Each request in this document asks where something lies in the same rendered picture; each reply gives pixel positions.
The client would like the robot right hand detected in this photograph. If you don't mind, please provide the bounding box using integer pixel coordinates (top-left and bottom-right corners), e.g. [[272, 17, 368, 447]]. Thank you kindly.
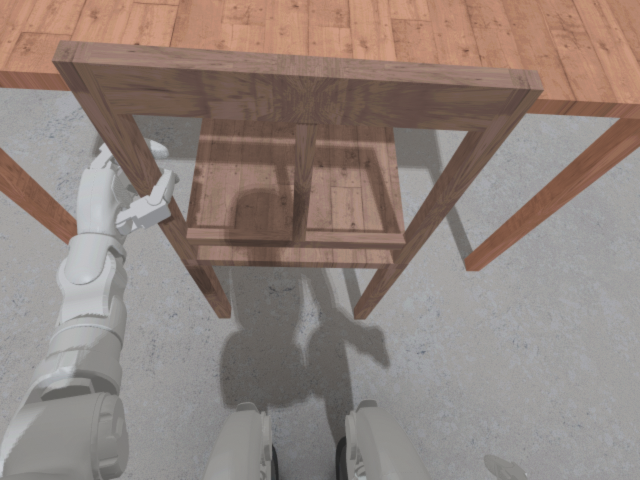
[[484, 454, 528, 480]]

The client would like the robot right thigh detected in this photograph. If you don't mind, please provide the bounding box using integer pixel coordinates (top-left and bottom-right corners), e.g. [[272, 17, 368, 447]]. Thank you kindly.
[[345, 407, 433, 480]]

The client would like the robot right shin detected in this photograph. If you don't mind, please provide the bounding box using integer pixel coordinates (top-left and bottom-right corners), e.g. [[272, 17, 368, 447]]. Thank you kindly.
[[346, 399, 378, 480]]

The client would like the chair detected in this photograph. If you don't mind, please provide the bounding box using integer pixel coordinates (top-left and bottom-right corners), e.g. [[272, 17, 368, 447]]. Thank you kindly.
[[52, 40, 544, 320]]

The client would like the robot left forearm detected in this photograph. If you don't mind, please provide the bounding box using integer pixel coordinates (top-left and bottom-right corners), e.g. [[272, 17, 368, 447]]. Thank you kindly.
[[0, 233, 128, 478]]

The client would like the left robot upper arm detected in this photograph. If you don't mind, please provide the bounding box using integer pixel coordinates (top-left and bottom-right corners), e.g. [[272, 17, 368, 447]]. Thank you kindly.
[[0, 392, 129, 480]]

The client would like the table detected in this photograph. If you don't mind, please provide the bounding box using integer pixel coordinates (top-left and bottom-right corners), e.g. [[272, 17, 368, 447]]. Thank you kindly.
[[0, 0, 640, 271]]

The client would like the robot left hand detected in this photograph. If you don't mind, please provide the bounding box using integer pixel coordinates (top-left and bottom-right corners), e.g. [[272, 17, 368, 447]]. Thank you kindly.
[[76, 138, 180, 246]]

